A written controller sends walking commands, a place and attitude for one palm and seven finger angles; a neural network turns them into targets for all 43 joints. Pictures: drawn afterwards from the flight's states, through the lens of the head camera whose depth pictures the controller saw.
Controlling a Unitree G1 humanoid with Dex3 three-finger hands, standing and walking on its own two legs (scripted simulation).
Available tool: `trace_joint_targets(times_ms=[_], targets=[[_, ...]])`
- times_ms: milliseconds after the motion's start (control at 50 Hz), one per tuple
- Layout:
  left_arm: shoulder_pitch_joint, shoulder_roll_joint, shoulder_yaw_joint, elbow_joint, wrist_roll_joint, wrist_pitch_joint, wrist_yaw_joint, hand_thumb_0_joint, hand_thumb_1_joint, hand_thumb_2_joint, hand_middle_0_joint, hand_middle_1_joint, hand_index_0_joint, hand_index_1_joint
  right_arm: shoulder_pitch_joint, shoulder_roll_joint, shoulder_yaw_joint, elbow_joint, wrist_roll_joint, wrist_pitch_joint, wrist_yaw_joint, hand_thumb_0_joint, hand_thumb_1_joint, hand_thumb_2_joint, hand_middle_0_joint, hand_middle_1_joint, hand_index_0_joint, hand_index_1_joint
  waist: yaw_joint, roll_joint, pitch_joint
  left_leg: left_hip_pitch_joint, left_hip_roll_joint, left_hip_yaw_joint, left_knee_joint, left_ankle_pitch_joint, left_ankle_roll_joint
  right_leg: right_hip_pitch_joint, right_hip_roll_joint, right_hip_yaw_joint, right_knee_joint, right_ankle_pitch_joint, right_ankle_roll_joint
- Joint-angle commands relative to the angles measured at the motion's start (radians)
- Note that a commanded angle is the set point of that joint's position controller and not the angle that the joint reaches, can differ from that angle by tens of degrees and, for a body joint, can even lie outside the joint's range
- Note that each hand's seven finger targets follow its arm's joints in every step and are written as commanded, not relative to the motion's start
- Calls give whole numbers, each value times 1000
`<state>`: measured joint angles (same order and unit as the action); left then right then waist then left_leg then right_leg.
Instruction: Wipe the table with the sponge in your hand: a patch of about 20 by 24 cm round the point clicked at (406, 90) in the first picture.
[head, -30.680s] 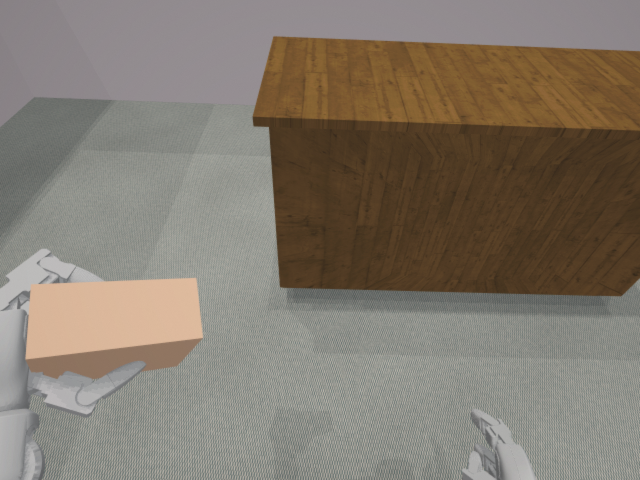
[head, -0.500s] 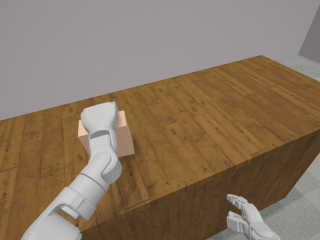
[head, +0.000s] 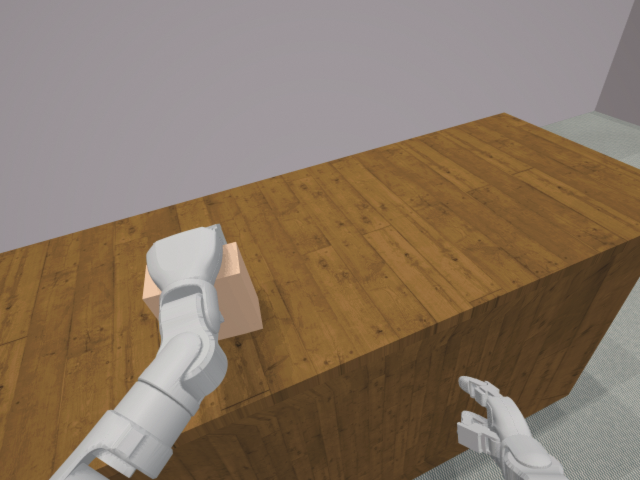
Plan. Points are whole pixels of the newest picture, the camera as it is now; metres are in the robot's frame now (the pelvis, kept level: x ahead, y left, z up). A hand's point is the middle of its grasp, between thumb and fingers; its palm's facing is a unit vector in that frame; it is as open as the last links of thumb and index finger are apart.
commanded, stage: wipe back along the third lane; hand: left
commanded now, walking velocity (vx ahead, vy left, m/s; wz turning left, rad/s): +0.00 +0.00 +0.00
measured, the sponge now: (212, 307) +0.33 +0.20 +0.07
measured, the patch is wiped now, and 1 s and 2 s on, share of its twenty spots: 0.95 0.95 0.95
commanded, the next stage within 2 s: slide back across to the middle lane in 0.22 s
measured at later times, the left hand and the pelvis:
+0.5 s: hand (201, 302) +0.28 +0.18 +0.13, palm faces +0.22 -0.19 -0.96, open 10.1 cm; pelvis +0.00 -0.01 +0.00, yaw -1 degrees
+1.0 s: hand (154, 318) +0.25 +0.23 +0.14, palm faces +0.24 -0.26 -0.94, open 10.1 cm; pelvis -0.02 +0.00 +0.00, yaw -2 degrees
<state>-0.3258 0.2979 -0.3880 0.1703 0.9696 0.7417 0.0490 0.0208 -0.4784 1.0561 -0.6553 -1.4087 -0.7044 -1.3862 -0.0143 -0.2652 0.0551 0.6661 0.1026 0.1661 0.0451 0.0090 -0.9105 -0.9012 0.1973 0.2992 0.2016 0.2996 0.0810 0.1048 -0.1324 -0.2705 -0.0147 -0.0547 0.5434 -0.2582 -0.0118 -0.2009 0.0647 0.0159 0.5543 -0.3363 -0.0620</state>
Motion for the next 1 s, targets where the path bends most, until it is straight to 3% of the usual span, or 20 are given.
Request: trace_joint_targets(times_ms=[0, 20, 60, 140, 280, 380, 400, 460, 500, 520, 580, 600, 620, 660, 700, 720, 800, 820, 900, 980], targets=[[-96, 28, 83, -135, -72, 7, -47, 0, 100, 1300, -1200, -1600, -1200, -1600, -299, -76, -38, -189, 4, -63, 1, 0, -900, -900, 200, 300, 200, 300, 10, -194, -93, 64, -18, 51, -36, 196, 51, 23, -33, 29, -111, 374, 11], [-76, -22, 34, -161, -79, 5, -52, 0, 100, 1300, -1200, -1600, -1200, -1600, -304, -69, -34, -201, 5, -66, 4, 0, -900, -900, 200, 300, 200, 300, 6, -192, -93, 67, -21, 56, -32, 206, 54, 31, -35, 18, -106, 392, 16], [-37, 9, 58, -187, -73, 3, -54, 0, 100, 1300, -1200, -1600, -1200, -1600, -305, -72, -36, -197, 2, -68, 3, 0, -900, -900, 200, 300, 200, 300, 9, -199, -102, 71, -23, 60, -23, 222, 56, 41, -34, 37, -106, 430, 17], [12, -13, 30, -239, -69, -9, -59, 0, 100, 1300, -1200, -1600, -1200, -1600, -311, -66, -37, -207, 4, -67, 4, 0, -900, -900, 200, 300, 200, 300, 5, -187, -53, 74, -18, 55, -28, 204, 55, 5, -31, 36, -118, 377, 15], [64, -20, 32, -308, -82, -31, -39, 0, 100, 1300, -1200, -1600, -1200, -1600, -311, -62, -42, -210, 1, -70, 4, 0, -900, -900, 200, 300, 200, 300, 10, -210, -67, 90, -19, 57, -22, 208, 56, 13, -29, 43, -119, 388, 18], [64, 33, 82, -386, -74, -44, -20, 0, 100, 1300, -1200, -1600, -1200, -1600, -317, -62, -44, -214, -3, -68, -4, 0, -900, -900, 200, 300, 200, 300, 18, -183, -96, 109, -20, 54, -20, 236, 56, 31, -26, 51, -107, 416, 11], [73, 85, 133, -396, -74, -46, -15, 0, 100, 1300, -1200, -1600, -1200, -1600, -308, -68, -47, -209, -7, -67, -8, 0, -900, -900, 200, 300, 200, 300, 24, -173, -89, 112, -14, 48, -26, 228, 53, 26, -24, 54, -109, 396, 7], [107, 78, 135, -429, -77, -49, -16, 0, 100, 1300, -1200, -1600, -1200, -1600, -314, -61, -40, -215, -9, -65, -17, 0, -900, -900, 200, 300, 200, 300, 24, -181, -80, 110, -16, 50, -24, 243, 55, 32, -23, 56, -108, 417, 9], [86, 151, 201, -454, -71, -51, -11, 0, 100, 1300, -1200, -1600, -1200, -1600, -308, -71, -42, -209, -14, -60, -28, 0, -900, -900, 200, 300, 200, 300, 25, -151, -62, 117, -10, 45, -32, 232, 51, 16, -22, 71, -118, 378, 3], [66, 106, 156, -474, -74, -54, -13, 0, 100, 1300, -1200, -1600, -1200, -1600, -318, -58, -35, -222, -10, -62, -31, 0, -900, -900, 200, 300, 200, 300, 20, -136, -62, 115, -12, 46, -35, 221, 52, 12, -23, 59, -118, 346, 5], [77, 143, 192, -484, -76, -61, -12, 0, 100, 1300, -1200, -1600, -1200, -1600, -312, -62, -36, -219, -15, -67, -47, 0, -900, -900, 200, 300, 200, 300, 24, -128, -59, 126, -16, 43, -34, 211, 53, 2, -20, 74, -134, 311, 3], [47, 201, 240, -504, -72, -68, -6, 0, 100, 1300, -1200, -1600, -1200, -1600, -298, -69, -39, -215, -17, -69, -52, 0, -900, -900, 200, 300, 200, 300, 23, -110, -66, 134, -11, 40, -40, 204, 52, 1, -19, 79, -131, 294, -3], [58, 171, 219, -504, -73, -66, -6, 0, 100, 1300, -1200, -1600, -1200, -1600, -309, -60, -35, -224, -16, -72, -55, 0, -900, -900, 200, 300, 200, 300, 28, -100, -63, 131, -14, 40, -39, 207, 52, -1, -18, 73, -130, 283, -3], [95, 202, 255, -496, -80, -67, -7, 0, 100, 1300, -1200, -1600, -1200, -1600, -302, -67, -35, -219, -21, -74, -63, 0, -900, -900, 200, 300, 200, 300, 33, -131, -68, 130, -16, 37, -36, 218, 52, 11, -17, 83, -134, 306, -2], [72, 274, 313, -540, -76, -72, -3, 0, 100, 1300, -1200, -1600, -1200, -1600, -296, -75, -38, -215, -24, -73, -68, 0, -900, -900, 200, 300, 200, 300, 38, -91, -85, 141, -14, 31, -41, 225, 48, 20, -18, 96, -129, 304, -10], [72, 224, 273, -556, -85, -73, -6, 0, 100, 1300, -1200, -1600, -1200, -1600, -305, -64, -33, -231, -22, -77, -69, 0, -900, -900, 200, 300, 200, 300, 38, -83, -91, 139, -17, 34, -42, 226, 50, 22, -17, 79, -125, 298, -7], [76, 305, 344, -542, -87, -80, -9, 0, 100, 1300, -1200, -1600, -1200, -1600, -287, -79, -36, -215, -26, -86, -81, 0, -900, -900, 200, 300, 200, 300, 39, -80, -55, 141, -15, 26, -47, 198, 49, -6, -16, 105, -148, 238, -12], [88, 254, 305, -549, -92, -81, -12, 0, 100, 1300, -1200, -1600, -1200, -1600, -296, -69, -33, -229, -23, -92, -81, 0, -900, -900, 200, 300, 200, 300, 39, -73, -67, 139, -19, 31, -44, 202, 50, 0, -16, 91, -144, 240, -9], [133, 320, 368, -545, -95, -87, -19, 0, 100, 1300, -1200, -1600, -1200, -1600, -280, -84, -38, -216, -29, -97, -84, 0, -900, -900, 200, 300, 200, 300, 40, -93, -48, 136, -18, 24, -40, 204, 50, -7, -17, 110, -151, 251, -9], [142, 319, 367, -518, -101, -99, -29, 0, 100, 1300, -1200, -1600, -1200, -1600, -282, -83, -34, -214, -29, -112, -95, 0, -900, -900, 200, 300, 200, 300, 39, -96, -29, 124, -24, 21, -39, 168, 52, -24, -19, 115, -168, 194, -3]])
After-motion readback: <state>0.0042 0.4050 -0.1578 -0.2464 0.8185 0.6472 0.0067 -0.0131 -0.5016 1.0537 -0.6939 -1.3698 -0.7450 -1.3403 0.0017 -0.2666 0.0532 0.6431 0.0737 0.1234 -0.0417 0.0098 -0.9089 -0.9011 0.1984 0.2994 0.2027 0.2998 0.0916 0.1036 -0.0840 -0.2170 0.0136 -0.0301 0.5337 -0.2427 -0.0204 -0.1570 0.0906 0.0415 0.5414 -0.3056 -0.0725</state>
